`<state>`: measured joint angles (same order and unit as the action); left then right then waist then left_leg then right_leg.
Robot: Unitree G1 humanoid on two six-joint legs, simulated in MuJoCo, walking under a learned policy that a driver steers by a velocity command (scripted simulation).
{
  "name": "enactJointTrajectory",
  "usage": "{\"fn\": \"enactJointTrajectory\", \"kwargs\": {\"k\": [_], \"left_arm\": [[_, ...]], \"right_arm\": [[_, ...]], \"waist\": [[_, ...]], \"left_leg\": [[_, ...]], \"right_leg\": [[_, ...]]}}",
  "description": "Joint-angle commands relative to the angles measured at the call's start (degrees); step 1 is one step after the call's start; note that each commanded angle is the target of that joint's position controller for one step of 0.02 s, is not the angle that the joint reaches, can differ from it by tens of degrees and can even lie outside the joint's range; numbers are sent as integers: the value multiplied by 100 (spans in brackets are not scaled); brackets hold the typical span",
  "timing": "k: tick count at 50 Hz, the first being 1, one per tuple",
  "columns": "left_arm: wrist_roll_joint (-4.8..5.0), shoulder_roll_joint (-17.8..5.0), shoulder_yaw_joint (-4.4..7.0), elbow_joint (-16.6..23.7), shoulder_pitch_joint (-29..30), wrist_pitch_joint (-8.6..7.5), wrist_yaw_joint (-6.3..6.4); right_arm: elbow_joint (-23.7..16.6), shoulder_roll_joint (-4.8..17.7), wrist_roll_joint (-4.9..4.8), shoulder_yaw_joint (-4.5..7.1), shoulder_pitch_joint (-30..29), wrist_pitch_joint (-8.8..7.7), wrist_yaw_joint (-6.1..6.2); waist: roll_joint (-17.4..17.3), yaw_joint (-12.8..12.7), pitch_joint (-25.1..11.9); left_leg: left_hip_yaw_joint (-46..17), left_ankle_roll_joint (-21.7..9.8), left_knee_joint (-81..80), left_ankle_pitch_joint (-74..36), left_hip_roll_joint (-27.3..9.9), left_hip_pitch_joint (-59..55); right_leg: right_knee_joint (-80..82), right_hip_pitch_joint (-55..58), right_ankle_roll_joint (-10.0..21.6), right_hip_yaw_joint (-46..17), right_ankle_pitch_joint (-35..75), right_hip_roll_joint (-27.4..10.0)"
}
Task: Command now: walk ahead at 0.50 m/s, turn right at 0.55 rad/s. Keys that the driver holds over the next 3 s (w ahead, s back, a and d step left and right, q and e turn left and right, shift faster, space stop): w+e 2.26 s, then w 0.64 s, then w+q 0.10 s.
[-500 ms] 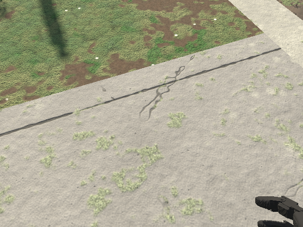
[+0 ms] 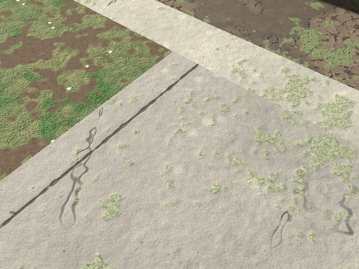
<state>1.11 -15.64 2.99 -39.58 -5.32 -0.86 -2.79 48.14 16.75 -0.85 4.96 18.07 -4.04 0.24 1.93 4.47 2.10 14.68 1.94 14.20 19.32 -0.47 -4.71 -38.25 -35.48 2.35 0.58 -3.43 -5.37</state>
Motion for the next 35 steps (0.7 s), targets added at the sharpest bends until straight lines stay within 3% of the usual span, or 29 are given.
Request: {"fn": "enactJointTrajectory", "kwargs": {"k": [1, 2, 3, 4, 5, 6, 7, 8, 9, 10, 12, 15, 18, 21, 25, 27, 28, 29, 30, 31, 32, 33, 35], "left_arm": [[-18, -608, 213, 509, 54, -29, -40], [-2, -797, 341, 357, -626, -12, -21], [20, -1180, 555, 66, -1637, 22, 58], [72, -1820, 716, -33, -2098, 67, 184], [40, -2012, 661, 243, -1849, -59, 128], [15, -1445, 504, 257, -1805, -161, 69], [-1, -1225, 435, 216, -1632, -232, 69], [1, -1066, 382, 255, -1243, -254, 82], [-32, -868, 317, 331, -928, -258, 108], [-92, -801, 282, 425, -775, -256, 138], [-79, -862, 302, 434, -787, -287, 194], [-40, -1015, 347, 321, -1055, -289, 310], [-7, -1024, 354, 223, -1268, -242, 370], [31, -1060, 375, 91, -1531, -208, 386], [31, -1005, 385, 32, -1577, -135, 426], [13, -845, 337, 83, -1445, -101, 415], [-44, -535, 217, 173, -1412, -115, 384], [68, -176, 108, 313, -2102, -157, 390], [127, -545, 123, 304, -2237, -183, 404], [130, -991, 243, 272, -1764, -164, 399], [69, -1046, 266, 337, -1358, -131, 403], [5, -979, 277, 411, -1113, -126, 386], [41, -765, 276, 437, -1138, -74, 326]], "right_arm": [[-307, 1216, -112, 302, -260, 52, 45], [-324, 1235, -145, 300, -357, 106, 52], [-349, 1073, -111, 226, -300, 115, 71], [-549, 489, 154, 34, -60, 69, 69], [-798, 213, 143, -121, 59, -133, 20], [-882, 779, -93, 5, -634, -285, -48], [-970, 792, -170, -6, -882, -375, -71], [-881, 727, -42, -11, -872, -408, -18], [-822, 791, 86, 36, -818, -380, 16], [-798, 798, 113, 55, -730, -312, 0], [-796, 654, 163, 36, -687, -202, -6], [-953, 465, 181, -35, -1221, -134, 6], [-1095, 326, 133, -107, -1829, -169, -54], [-1229, 392, 53, -109, -2235, -235, -135], [-1236, 648, 30, -13, -2084, -334, -204], [-1031, 808, 60, 101, -1293, -386, -156], [-945, 1047, 162, 182, -537, -411, -114], [-807, 1552, 258, 311, 191, -350, -89], [-736, 1224, 98, 244, 251, -304, -142], [-823, 792, 55, 126, -51, -269, -122], [-866, 641, 94, 69, -330, -213, -96], [-826, 513, 122, 21, -541, -184, -86], [-753, 404, 163, -25, -684, -207, -62]], "waist": [[-634, -409, -32], [-601, -828, -406], [-410, -1291, -937], [867, -1149, -1304], [1352, -806, -2242], [486, -1161, -1916], [396, -1048, -1210], [-70, -771, -818], [-14, -563, -616], [110, -419, -563], [70, -349, -536], [45, -490, -298], [234, -730, -158], [280, -884, -76], [474, -731, -121], [539, -307, -443], [192, 46, -1149], [-1379, -83, -2051], [-1923, -107, -2013], [-1240, 9, -1190], [-812, -25, -715], [-660, -119, -324], [-873, -318, -146]], "left_leg": [[-332, -836, 589, -4680, -1649, -10], [-161, -712, 1573, -5350, -1502, 147], [-36, -487, 2967, -4970, -1242, 910], [-17, -130, 5045, -1390, -682, 2937], [-1386, 33, 6428, 1649, 332, 4505], [-2015, -94, 6607, 1251, -5, 5126], [-1922, -240, 6266, 733, -232, 5272], [-1933, -259, 5755, 295, -485, 4936], [-1951, -228, 5296, 18, -629, 4522], [-1971, -191, 5132, -173, -684, 4187], [-1869, -29, 4730, -395, -626, 3985], [-1801, 188, 3645, -1256, -466, 4105], [-1795, 230, 2372, -2231, -209, 3761], [-1850, 178, 1773, -2503, -49, 3472], [-1995, -61, 1365, -1793, 9, 3145], [-1819, -314, 1044, -1628, 40, 2019], [-2395, -643, 1189, -1450, -642, 643], [-4724, -1520, 887, -304, -1978, -1492], [-6134, -1716, 354, 1115, -2405, -1628], [-5410, -1473, 206, 1417, -2187, -928], [-4563, -1275, 178, 812, -1956, -236], [-3933, -1217, 38, 115, -1715, 403], [-3112, -1121, -233, -618, -1425, 1029]], "right_leg": [[123, 524, 325, 440, -733, 384], [343, 1440, 495, 619, -709, 675], [568, 3014, 718, 501, -459, 891], [813, 4683, 1302, -1700, -533, -382], [1910, 5726, 2310, -4883, -1833, -1395], [2283, 5570, 1959, -4507, -1966, -1331], [2254, 4886, 1731, -3673, -1652, -1130], [2216, 4056, 1507, -3032, -1072, -860], [2271, 3423, 1397, -2565, -430, -659], [2395, 3027, 1382, -2370, -83, -537], [2521, 2649, 1454, -2078, 557, -427], [2586, 2385, 1345, -1699, 694, -219], [2534, 2199, 1095, -1544, 76, 10], [2373, 2276, 1017, -1820, -274, -100], [1720, 2839, 879, -2427, -215, -313], [1024, 2750, 669, -2393, 268, -41], [-282, 2233, 467, -2036, -21, 284], [-2275, 292, -3, -1203, -1941, 1133], [-3290, -730, -93, -1157, -3051, 874], [-3654, -1030, -134, -1182, -2566, 587], [-3650, -933, -160, -939, -2143, 383], [-3381, -806, -174, -887, -1843, 224], [-3011, -372, -161, -808, -1526, -29]]}}
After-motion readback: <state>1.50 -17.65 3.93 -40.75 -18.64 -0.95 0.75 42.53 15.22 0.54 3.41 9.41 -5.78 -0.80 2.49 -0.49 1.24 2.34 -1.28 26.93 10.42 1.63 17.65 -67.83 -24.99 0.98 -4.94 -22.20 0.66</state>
